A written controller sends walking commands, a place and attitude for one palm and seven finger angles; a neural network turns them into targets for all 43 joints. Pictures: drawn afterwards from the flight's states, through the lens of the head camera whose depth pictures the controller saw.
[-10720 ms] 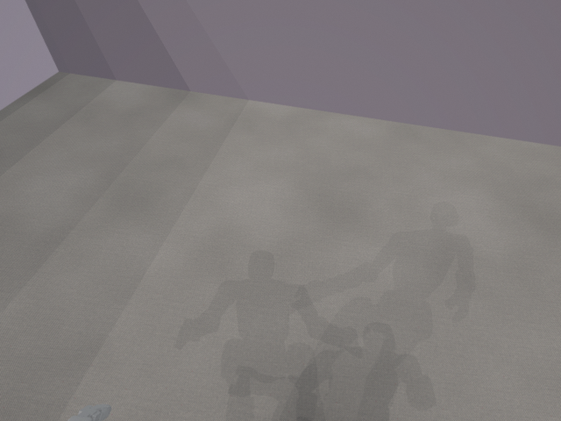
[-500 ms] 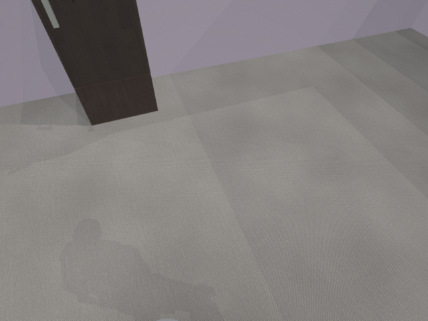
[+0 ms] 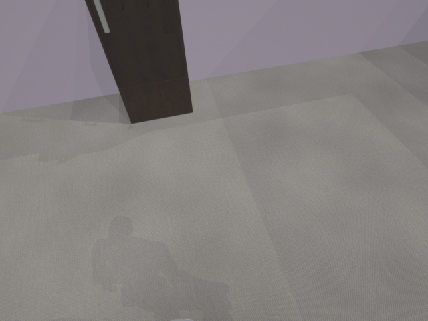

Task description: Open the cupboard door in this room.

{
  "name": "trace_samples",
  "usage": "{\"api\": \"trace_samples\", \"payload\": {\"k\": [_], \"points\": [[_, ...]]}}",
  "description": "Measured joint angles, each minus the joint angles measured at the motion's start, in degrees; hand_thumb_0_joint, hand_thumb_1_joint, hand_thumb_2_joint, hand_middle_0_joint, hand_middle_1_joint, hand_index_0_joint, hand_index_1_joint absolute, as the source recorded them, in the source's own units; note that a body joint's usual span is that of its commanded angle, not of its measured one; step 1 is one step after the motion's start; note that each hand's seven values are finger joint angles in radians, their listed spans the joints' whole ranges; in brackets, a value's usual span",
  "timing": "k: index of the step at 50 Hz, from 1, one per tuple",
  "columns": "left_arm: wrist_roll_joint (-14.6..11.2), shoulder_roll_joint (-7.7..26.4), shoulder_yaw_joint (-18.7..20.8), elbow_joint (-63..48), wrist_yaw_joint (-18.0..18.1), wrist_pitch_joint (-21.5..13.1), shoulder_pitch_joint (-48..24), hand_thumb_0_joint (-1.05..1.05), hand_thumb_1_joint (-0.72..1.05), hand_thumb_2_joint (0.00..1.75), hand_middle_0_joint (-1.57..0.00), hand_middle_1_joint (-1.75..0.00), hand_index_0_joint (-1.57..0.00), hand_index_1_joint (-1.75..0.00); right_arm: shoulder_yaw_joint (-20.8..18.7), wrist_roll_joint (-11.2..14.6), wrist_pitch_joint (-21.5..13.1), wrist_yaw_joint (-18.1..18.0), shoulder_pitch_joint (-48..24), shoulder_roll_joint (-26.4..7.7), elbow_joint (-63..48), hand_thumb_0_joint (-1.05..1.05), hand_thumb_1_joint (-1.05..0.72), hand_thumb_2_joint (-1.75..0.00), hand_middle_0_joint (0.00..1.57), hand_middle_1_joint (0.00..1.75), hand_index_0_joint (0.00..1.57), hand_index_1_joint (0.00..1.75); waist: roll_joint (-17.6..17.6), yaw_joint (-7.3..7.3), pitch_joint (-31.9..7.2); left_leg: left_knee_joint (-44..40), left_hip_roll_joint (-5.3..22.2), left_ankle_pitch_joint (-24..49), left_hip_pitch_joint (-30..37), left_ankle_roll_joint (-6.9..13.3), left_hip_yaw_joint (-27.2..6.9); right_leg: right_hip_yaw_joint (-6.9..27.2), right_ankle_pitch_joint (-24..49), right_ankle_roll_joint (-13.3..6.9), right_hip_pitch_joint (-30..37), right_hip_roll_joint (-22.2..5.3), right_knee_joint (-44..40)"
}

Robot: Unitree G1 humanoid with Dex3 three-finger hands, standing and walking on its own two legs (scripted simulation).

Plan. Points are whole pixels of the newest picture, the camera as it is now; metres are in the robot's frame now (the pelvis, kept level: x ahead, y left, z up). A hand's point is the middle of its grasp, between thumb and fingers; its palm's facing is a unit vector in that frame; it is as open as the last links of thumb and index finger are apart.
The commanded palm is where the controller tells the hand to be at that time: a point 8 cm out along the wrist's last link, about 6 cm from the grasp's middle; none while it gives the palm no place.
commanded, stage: turn or walk to find it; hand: left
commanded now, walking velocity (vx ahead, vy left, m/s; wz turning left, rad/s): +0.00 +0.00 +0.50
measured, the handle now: (102, 14) +1.43 +0.64 -0.01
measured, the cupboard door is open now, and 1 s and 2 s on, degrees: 0 0 0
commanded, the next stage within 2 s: stand and wait in 0.60 s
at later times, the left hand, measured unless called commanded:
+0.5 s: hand out of the picture +0.02 +0.27 -0.16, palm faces +0.23 -0.95 -0.23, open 7.4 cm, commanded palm none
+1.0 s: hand out of the picture +0.09 +0.21 -0.15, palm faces +0.40 -0.88 -0.24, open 7.2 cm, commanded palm none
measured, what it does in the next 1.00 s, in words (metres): walks ahead, turning left: left foot, then right foot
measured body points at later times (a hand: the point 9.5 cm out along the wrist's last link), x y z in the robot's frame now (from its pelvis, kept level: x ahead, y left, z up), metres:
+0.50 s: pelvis +0.01 +0.05 +0.01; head +0.03 +0.07 +0.46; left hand +0.00 +0.32 -0.14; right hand +0.09 -0.18 -0.13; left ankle -0.04 +0.15 -0.73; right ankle +0.03 -0.09 -0.66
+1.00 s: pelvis +0.15 +0.03 +0.01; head +0.16 +0.01 +0.46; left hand +0.07 +0.26 -0.13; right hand +0.28 -0.18 -0.15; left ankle +0.10 +0.19 -0.66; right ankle +0.17 -0.05 -0.73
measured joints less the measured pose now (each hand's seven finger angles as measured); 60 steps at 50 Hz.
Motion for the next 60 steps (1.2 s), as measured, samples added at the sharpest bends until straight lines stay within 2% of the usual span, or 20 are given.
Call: {"api": "trace_samples", "payload": {"k": [3, 6, 11, 15, 16, 18, 19, 21, 23, 29, 35, 36, 37, 39, 40, 42, 44, 48, 53, 60], "points": [[0.1, -0.6, -0.1, -0.7, 0.2, 0.1, 0.6, 0.00, 0.90, 0.90, -0.21, -0.30, -0.20, -0.30, -0.7, -0.2, 0.9, 0.4, 0.5, -1.1, 0.0, 0.00, -0.91, -0.90, 0.20, 0.30, 0.20, 0.29, -0.1, -0.12, 0.3, 15.5, 0.6, -1.2, -4.7, -0.8, 1.0, -1.4, 0.4, -0.4, 1.0, -1.0, -1.1], [0.4, -0.5, -0.2, -0.6, 0.1, 0.3, 0.8, 0.00, 0.90, 0.90, -0.21, -0.30, -0.20, -0.30, -1.0, -0.2, 1.0, 0.7, 0.9, -1.6, -0.2, 0.00, -0.91, -0.90, 0.20, 0.30, 0.20, 0.29, -0.7, -0.76, 0.8, 19.0, 2.5, -0.6, -5.3, -2.0, 2.1, -3.1, 0.8, 0.0, 1.7, -2.2, -1.9], [0.7, 0.6, 0.0, -0.8, -0.3, 0.3, 0.7, 0.01, 0.90, 0.90, -0.21, -0.30, -0.20, -0.30, -0.5, 0.0, 0.9, 0.8, 0.7, -1.4, -0.4, 0.00, -0.91, -0.90, 0.20, 0.30, 0.20, 0.29, -2.8, -0.31, 1.9, 8.3, 4.7, -2.4, -0.7, -2.8, 4.4, -5.5, 0.3, 0.9, 1.1, -4.7, -0.5], [0.4, 2.2, 0.5, -0.6, -0.8, 0.4, 1.5, 0.00, 0.90, 0.90, -0.21, -0.30, -0.20, -0.30, 0.3, -0.1, -0.3, 1.0, 0.5, -1.3, -1.5, 0.00, -0.91, -0.90, 0.20, 0.30, 0.20, 0.29, -3.8, 0.12, 1.6, -6.9, 5.0, 1.2, 6.0, -2.0, 6.6, -7.5, -1.9, 2.8, -0.6, -6.8, 3.8], [0.2, 2.8, 0.8, -0.4, -1.1, 0.7, 2.0, 0.00, 0.90, 0.90, -0.21, -0.30, -0.20, -0.30, 0.4, -0.3, -1.0, 1.1, 0.6, -1.1, -1.8, 0.00, -0.91, -0.90, 0.20, 0.30, 0.20, 0.29, -4.3, 0.05, 1.2, -8.6, 4.6, 5.1, 6.1, -0.6, 6.7, -7.2, -4.4, 3.1, -1.8, -7.2, 6.5], [0.2, 4.1, 1.4, 0.5, -1.3, 1.9, 2.5, 0.01, 0.90, 0.90, -0.21, -0.30, -0.20, -0.30, 0.8, -0.7, -2.3, 1.1, 0.6, -0.2, -2.2, 0.00, -0.91, -0.90, 0.20, 0.30, 0.20, 0.29, -5.5, 0.45, 0.8, -6.7, 4.1, 4.6, 5.5, 0.9, 7.2, -3.2, -10.9, 3.2, -5.9, -6.1, 15.7], [0.3, 4.5, 1.6, 1.1, -1.5, 2.4, 2.6, 0.01, 0.90, 0.90, -0.21, -0.30, -0.20, -0.30, 1.0, -0.7, -2.9, 0.9, 1.1, 0.1, -2.4, 0.00, -0.91, -0.90, 0.20, 0.30, 0.20, 0.29, -5.5, 0.36, 0.4, -7.2, 4.0, 4.0, 5.9, 1.2, 7.2, -1.5, -11.3, 3.1, -8.1, -5.0, 20.6], [0.4, 5.0, 1.9, 2.1, -2.1, 2.5, 2.6, 0.01, 0.91, 0.90, -0.20, -0.30, -0.20, -0.30, 1.5, -0.7, -3.9, 0.4, 2.4, 0.8, -2.4, 0.00, -0.91, -0.90, 0.20, 0.30, 0.20, 0.29, -5.1, 0.00, -0.5, -10.2, 3.7, 4.3, 7.5, 1.5, 6.5, 0.2, -8.2, 2.9, -11.8, -3.6, 27.7], [0.5, 5.2, 1.8, 2.1, -2.7, 1.8, 2.5, 0.01, 0.91, 0.90, -0.20, -0.30, -0.20, -0.30, 1.9, -0.6, -4.5, 0.1, 3.9, 1.4, -1.7, 0.00, -0.91, -0.90, 0.20, 0.30, 0.20, 0.29, -4.5, -0.06, -1.1, -14.5, 3.3, 6.2, 9.8, 1.5, 5.8, 0.9, -4.3, 3.1, -14.1, -3.1, 30.0], [0.4, 4.4, 1.2, 1.0, -3.0, 0.5, 1.2, 0.01, 0.91, 0.90, -0.20, -0.30, -0.19, -0.30, 2.4, -0.3, -5.4, -0.1, 7.6, 2.7, 0.9, 0.00, -0.90, -0.90, 0.20, 0.30, 0.20, 0.29, -3.3, -0.49, -1.9, -22.4, 2.0, 8.4, 15.3, 1.4, 3.6, 2.1, 0.6, 4.3, -15.9, -3.2, 22.7], [-0.1, 2.1, 0.3, -0.1, -2.5, -0.2, -1.5, 0.01, 0.91, 0.90, -0.20, -0.30, -0.19, -0.30, 2.0, -0.5, -4.2, -0.4, 8.6, 2.8, 2.9, 0.00, -0.90, -0.90, 0.20, 0.30, 0.20, 0.30, -1.7, -1.51, -0.4, -19.2, 2.2, 4.2, 16.9, -0.4, 1.8, 0.9, 2.2, 4.1, -11.2, -1.6, 6.5], [-0.1, 1.8, 0.1, -0.4, -2.4, -0.9, -1.5, 0.01, 0.91, 0.90, -0.20, -0.30, -0.19, -0.30, 1.9, -0.4, -4.1, -0.4, 8.8, 2.7, 3.1, 0.00, -0.90, -0.90, 0.20, 0.30, 0.20, 0.30, -1.6, -1.45, -0.2, -16.9, 2.2, 2.5, 16.6, -0.9, 1.6, 0.3, 4.7, 3.9, -9.1, -1.2, 2.5], [0.0, 1.4, -0.1, -0.4, -2.3, -1.7, -1.6, 0.01, 0.91, 0.90, -0.20, -0.30, -0.19, -0.30, 1.8, -0.2, -4.0, -0.4, 8.9, 2.4, 3.4, 0.00, -0.90, -0.90, 0.20, 0.30, 0.20, 0.30, -1.1, -1.30, 0.0, -12.9, 2.6, 0.3, 15.4, -1.0, 1.4, -0.3, 6.4, 2.3, -8.1, -0.8, 1.1], [0.1, 0.0, -0.6, -0.1, -2.1, -2.9, -1.9, 0.01, 0.91, 0.90, -0.20, -0.30, -0.20, -0.30, 1.4, 0.1, -3.3, -0.5, 8.1, 1.6, 3.9, 0.00, -0.90, -0.90, 0.20, 0.30, 0.20, 0.29, 0.4, -1.23, 0.7, 0.5, 2.8, -5.9, 10.4, 0.0, 0.6, -1.9, 4.3, -1.1, -7.7, -0.4, 3.8], [0.0, -0.6, -0.8, 0.0, -2.0, -3.1, -1.6, 0.01, 0.91, 0.90, -0.20, -0.30, -0.20, -0.30, 1.2, 0.1, -2.9, -0.4, 7.7, 1.3, 4.1, 0.00, -0.91, -0.90, 0.20, 0.30, 0.20, 0.29, 0.5, -0.98, 0.8, 7.4, 2.6, -6.6, 7.6, 0.4, 0.7, -2.5, 3.3, -2.0, -6.9, -0.6, 3.8], [0.0, -1.7, -0.9, 0.7, -1.6, -3.3, -0.4, 0.00, 0.91, 0.90, -0.20, -0.30, -0.20, -0.30, 0.8, -0.2, -2.6, 0.0, 6.6, 0.7, 4.2, 0.00, -0.91, -0.90, 0.20, 0.30, 0.20, 0.29, 0.4, -0.41, 0.5, 17.1, 3.2, -2.8, 2.5, 0.8, 1.9, -3.4, 3.0, -2.4, -4.4, -0.7, 1.4], [-0.2, -2.0, -0.1, 1.7, -0.6, -3.6, 1.2, 0.00, 0.93, 0.90, -0.21, -0.30, -0.20, -0.30, 0.4, -0.5, -2.6, 0.3, 5.4, 0.1, 3.9, 0.00, -0.91, -0.90, 0.20, 0.30, 0.20, 0.29, 0.4, 0.02, -0.1, 20.3, 4.6, 2.3, -1.2, 0.6, 2.8, -4.3, 4.0, -2.2, -1.8, -0.5, -2.2], [0.3, -0.9, 0.0, 4.4, -0.5, -4.2, 4.9, -0.01, 0.95, 0.90, -0.21, -0.30, -0.20, -0.30, 0.1, -0.8, -2.9, 0.8, 3.4, -0.2, 3.0, 0.00, -0.91, -0.90, 0.20, 0.30, 0.20, 0.29, -0.3, 0.70, -1.5, 16.8, 7.0, 7.6, -4.7, -0.4, 3.9, -5.5, 4.9, -2.3, 2.8, -0.1, -8.1], [0.5, -0.9, -0.4, 8.0, -1.0, -4.4, 9.6, 0.00, 0.93, 0.90, -0.20, -0.30, -0.20, -0.30, 0.2, -0.8, -2.9, 1.3, 0.4, 0.2, 2.6, 0.00, -0.91, -0.90, 0.20, 0.30, 0.19, 0.29, -1.0, 2.10, -2.3, 7.8, 8.7, 9.6, -5.3, -1.2, 5.2, -6.6, 4.3, -1.5, 7.2, 0.1, -11.9], [0.6, -1.5, -0.5, 11.9, -1.2, -3.7, 14.7, 0.00, 0.91, 0.90, -0.20, -0.30, -0.20, -0.30, 1.3, -0.5, -3.6, 1.9, -3.6, 1.9, 1.7, 0.00, -0.91, -0.90, 0.19, 0.30, 0.19, 0.29, -2.7, 4.68, -1.1, -6.6, 8.1, 8.3, -0.8, -0.1, 8.8, -7.8, -0.5, 1.4, 11.4, -0.9, -10.7]]}}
